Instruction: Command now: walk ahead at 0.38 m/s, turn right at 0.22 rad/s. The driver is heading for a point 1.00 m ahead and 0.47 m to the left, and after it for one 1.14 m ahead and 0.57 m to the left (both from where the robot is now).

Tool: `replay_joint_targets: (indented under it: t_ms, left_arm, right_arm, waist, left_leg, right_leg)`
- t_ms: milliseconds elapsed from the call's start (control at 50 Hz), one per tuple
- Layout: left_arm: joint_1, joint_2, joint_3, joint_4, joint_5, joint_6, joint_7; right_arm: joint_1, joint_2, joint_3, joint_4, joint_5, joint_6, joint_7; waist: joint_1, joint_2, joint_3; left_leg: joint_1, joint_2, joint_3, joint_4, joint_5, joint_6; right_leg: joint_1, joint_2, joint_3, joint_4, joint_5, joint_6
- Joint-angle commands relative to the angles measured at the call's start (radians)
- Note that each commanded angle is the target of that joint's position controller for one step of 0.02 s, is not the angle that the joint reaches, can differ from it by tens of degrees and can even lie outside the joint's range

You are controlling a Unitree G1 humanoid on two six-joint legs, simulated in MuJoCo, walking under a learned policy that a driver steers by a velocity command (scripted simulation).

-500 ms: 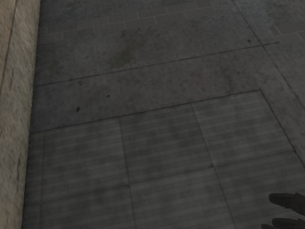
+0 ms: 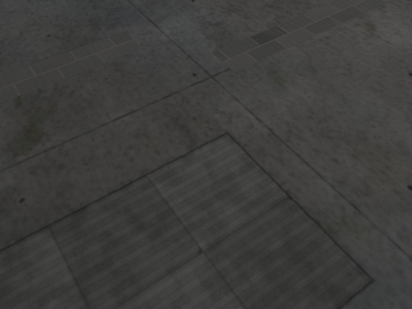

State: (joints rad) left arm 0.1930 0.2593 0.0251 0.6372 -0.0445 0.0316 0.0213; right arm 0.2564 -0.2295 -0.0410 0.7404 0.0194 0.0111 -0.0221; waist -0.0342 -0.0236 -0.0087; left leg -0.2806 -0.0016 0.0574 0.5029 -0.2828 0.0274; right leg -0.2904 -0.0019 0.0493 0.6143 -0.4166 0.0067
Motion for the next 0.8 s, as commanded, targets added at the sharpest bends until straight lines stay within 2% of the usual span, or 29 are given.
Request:
replay_joint_targets:
  t_ms: [20,40,60,80,120,140,180,240,260,320,340,360,400,420,440,460,480,500,520,540,560,580,600,620,660,700,740,760,800]
  left_arm:
    - [0.181,0.120,0.042,0.029,-0.006,-0.054,-0.015]
    - [0.359,0.227,0.074,0.091,0.013,-0.071,-0.011]
    - [0.372,0.259,0.090,0.091,0.012,-0.097,-0.024]
    - [0.295,0.198,0.071,0.074,0.028,-0.122,-0.026]
    - [0.220,0.136,0.057,0.055,0.013,-0.138,-0.036]
    - [0.230,0.113,0.046,0.054,0.021,-0.130,-0.045]
    - [0.241,0.101,0.048,0.071,0.029,-0.123,-0.048]
    - [0.253,0.103,0.051,0.093,0.042,-0.125,-0.036]
    - [0.253,0.097,0.045,0.100,0.045,-0.130,-0.029]
    - [0.275,0.132,0.047,0.133,0.042,-0.148,-0.017]
    - [0.268,0.146,0.052,0.143,0.043,-0.149,-0.020]
    - [0.260,0.165,0.052,0.149,0.045,-0.154,-0.026]
    - [0.250,0.193,0.056,0.151,0.062,-0.145,-0.026]
    - [0.244,0.211,0.059,0.148,0.075,-0.130,-0.021]
    - [0.220,0.219,0.063,0.139,0.089,-0.114,-0.011]
    - [0.160,0.240,0.065,0.116,0.081,-0.109,-0.002]
    - [0.244,0.093,0.029,0.067,0.086,-0.127,-0.014]
    - [0.279,0.091,0.004,0.045,0.046,-0.183,-0.033]
    - [0.097,0.199,0.034,0.008,0.014,-0.212,-0.034]
    - [0.022,0.165,0.021,-0.041,-0.007,-0.227,-0.023]
    - [-0.014,0.134,0.012,-0.037,0.019,-0.235,-0.016]
    - [0.010,0.116,0.014,-0.036,0.043,-0.229,-0.011]
    - [0.044,0.117,0.017,-0.036,0.049,-0.212,-0.011]
    - [0.042,0.124,0.021,-0.036,0.054,-0.198,-0.010]
    - [-0.022,0.110,0.018,-0.064,0.066,-0.178,-0.012]
    - [-0.176,0.075,0.002,-0.130,0.082,-0.186,-0.016]
    - [-0.262,0.031,-0.007,-0.165,0.078,-0.193,-0.026]
    - [-0.287,0.040,0.000,-0.177,0.065,-0.194,-0.027]
    - [-0.305,0.093,0.026,-0.194,0.033,-0.192,-0.019]
  right_arm:
    - [-0.043,-0.149,-0.035,-0.062,0.000,-0.044,0.011]
    - [-0.145,-0.038,-0.001,-0.124,-0.008,-0.074,0.034]
    - [-0.239,-0.094,-0.012,-0.164,0.020,-0.103,0.038]
    - [-0.228,-0.168,-0.035,-0.153,0.034,-0.118,0.039]
    - [-0.149,-0.149,-0.029,-0.089,0.000,-0.121,0.041]
    - [-0.157,-0.147,-0.034,-0.095,-0.005,-0.118,0.050]
    - [-0.162,-0.104,-0.020,-0.088,0.001,-0.101,0.064]
    - [-0.217,-0.081,-0.008,-0.107,0.011,-0.086,0.069]
    - [-0.257,-0.070,-0.001,-0.128,0.014,-0.092,0.072]
    - [-0.357,-0.061,0.012,-0.168,0.006,-0.108,0.087]
    - [-0.362,-0.068,0.011,-0.175,0.016,-0.113,0.094]
    - [-0.358,-0.077,0.012,-0.185,0.015,-0.114,0.102]
    - [-0.311,-0.121,-0.006,-0.193,0.017,-0.108,0.099]
    - [-0.226,-0.155,-0.020,-0.179,0.020,-0.099,0.096]
    - [-0.055,-0.210,-0.044,-0.142,0.027,-0.086,0.092]
    - [0.184,-0.269,-0.072,-0.078,0.027,-0.072,0.083]
    - [0.268,-0.339,-0.082,-0.034,0.010,-0.070,0.072]
    - [0.235,-0.312,-0.072,-0.069,0.013,-0.082,0.069]
    - [0.247,-0.247,-0.061,-0.067,-0.003,-0.089,0.054]
    - [0.211,-0.251,-0.059,-0.062,-0.010,-0.099,0.051]
    - [0.140,-0.240,-0.056,-0.073,-0.010,-0.110,0.056]
    - [0.078,-0.218,-0.047,-0.089,-0.018,-0.116,0.056]
    - [0.045,-0.206,-0.045,-0.103,-0.012,-0.109,0.056]
    - [0.027,-0.178,-0.038,-0.102,0.005,-0.106,0.054]
    - [0.053,-0.158,-0.030,-0.091,0.027,-0.108,0.046]
    - [0.071,-0.159,-0.029,-0.078,0.029,-0.106,0.023]
    - [0.097,-0.184,-0.041,-0.060,0.027,-0.093,0.013]
    - [0.129,-0.201,-0.048,-0.049,0.029,-0.090,0.012]
    - [0.146,-0.204,-0.054,-0.034,0.042,-0.091,0.005]
  waist:
    - [0.105,0.086,0.020]
    - [0.161,-0.167,-0.020]
    - [0.190,-0.257,0.058]
    - [0.141,-0.174,0.115]
    - [0.099,-0.130,0.065]
    - [0.097,-0.077,0.075]
    - [0.091,-0.066,0.076]
    - [0.109,-0.087,0.118]
    - [0.114,-0.090,0.145]
    - [0.131,-0.087,0.194]
    - [0.116,-0.065,0.200]
    - [0.098,-0.073,0.181]
    - [0.041,-0.154,0.092]
    - [-0.020,-0.191,0.015]
    - [-0.108,-0.227,-0.085]
    - [-0.244,-0.139,-0.167]
    - [-0.141,0.270,-0.253]
    - [-0.098,0.328,-0.486]
    - [-0.158,0.207,-0.348]
    - [-0.108,0.096,-0.174]
    - [-0.047,-0.042,-0.070]
    - [0.013,-0.039,-0.039]
    - [0.053,0.019,-0.023]
    - [0.066,0.039,0.014]
    - [0.066,0.038,0.096]
    - [0.026,0.033,0.165]
    - [-0.020,0.066,0.146]
    - [-0.042,0.075,0.117]
    - [-0.040,0.113,0.101]
  left_leg:
    - [-0.277,0.173,-0.228,-0.074,-0.424,0.103]
    - [-0.534,0.017,-0.005,0.287,-0.283,0.000]
    - [-0.730,0.003,-0.056,0.477,-0.265,0.029]
    - [-0.798,0.057,-0.137,0.562,-0.161,0.059]
    - [-0.805,0.094,-0.135,0.605,-0.016,0.068]
    - [-0.800,0.101,-0.135,0.591,0.054,0.060]
    - [-0.782,0.094,-0.136,0.559,0.162,0.033]
    - [-0.715,0.051,-0.148,0.463,0.279,0.000]
    - [-0.670,0.038,-0.116,0.388,0.326,0.004]
    - [-0.501,0.033,-0.028,0.217,0.432,0.019]
    - [-0.477,0.025,-0.023,0.177,0.417,0.035]
    - [-0.431,0.009,0.003,0.175,0.387,0.052]
    - [-0.313,-0.071,0.080,0.215,0.275,0.097]
    - [-0.213,-0.107,0.102,0.251,0.204,0.118]
    - [-0.015,-0.137,0.110,0.292,0.137,0.148]
    - [0.325,-0.126,0.049,0.225,0.176,0.186]
    - [0.720,0.073,-0.403,0.175,-0.120,0.327]
    - [0.861,0.257,-0.976,-0.107,-0.563,0.456]
    - [0.766,0.234,-0.977,-0.225,-0.554,0.362]
    - [0.589,0.215,-0.895,-0.247,-0.376,0.329]
    - [0.403,0.165,-0.775,-0.236,-0.177,0.308]
    - [0.266,0.116,-0.668,-0.240,-0.031,0.313]
    - [0.189,0.083,-0.613,-0.262,0.028,0.320]
    - [0.137,0.064,-0.573,-0.288,0.047,0.324]
    - [-0.002,0.035,-0.504,-0.332,0.072,0.310]
    - [-0.148,-0.023,-0.429,-0.327,0.189,0.273]
    - [-0.249,-0.061,-0.395,-0.313,0.168,0.214]
    - [-0.255,-0.044,-0.432,-0.322,0.129,0.200]
    - [-0.133,-0.018,-0.503,-0.283,0.078,0.177]
  right_leg:
    - [0.314,-0.020,-0.006,-0.183,-0.026,-0.130]
    - [0.482,-0.228,0.372,-0.316,-0.342,-0.250]
    - [0.457,-0.377,0.688,-0.465,-0.428,-0.349]
    - [0.443,-0.372,0.644,-0.458,-0.321,-0.330]
    - [0.483,-0.298,0.468,-0.421,-0.107,-0.255]
    - [0.493,-0.265,0.402,-0.427,-0.016,-0.234]
    - [0.460,-0.229,0.270,-0.433,0.163,-0.209]
    - [0.351,-0.200,0.094,-0.460,0.309,-0.179]
    - [0.299,-0.188,0.054,-0.491,0.331,-0.165]
    - [0.230,-0.194,-0.036,-0.579,0.354,-0.144]
    - [0.270,-0.201,-0.069,-0.573,0.405,-0.131]
    - [0.309,-0.218,-0.103,-0.553,0.578,-0.119]
    - [0.407,-0.223,-0.155,-0.398,1.184,-0.091]
    - [0.446,-0.230,-0.165,-0.250,1.441,-0.079]
    - [0.407,-0.237,-0.169,-0.044,1.633,-0.077]
    - [0.203,-0.217,-0.165,0.268,1.607,-0.053]
    - [-0.264,-0.031,-0.109,0.774,0.456,0.019]
    - [-0.435,0.093,0.116,0.932,-0.063,-0.004]
    - [-0.495,0.041,0.160,0.899,0.048,-0.047]
    - [-0.505,0.021,0.139,0.827,0.084,-0.051]
    - [-0.452,-0.014,0.135,0.740,0.105,-0.060]
    - [-0.372,-0.037,0.138,0.690,0.123,-0.054]
    - [-0.327,-0.057,0.136,0.657,0.111,-0.042]
    - [-0.327,-0.067,0.122,0.605,0.110,-0.022]
    - [-0.311,-0.072,0.066,0.471,0.130,0.015]
    - [-0.248,-0.035,0.006,0.259,0.309,0.048]
    - [-0.074,0.019,-0.030,0.051,0.519,0.058]
    - [0.010,0.043,-0.024,0.002,0.596,0.065]
    - [0.036,0.039,0.044,-0.091,0.598,0.077]
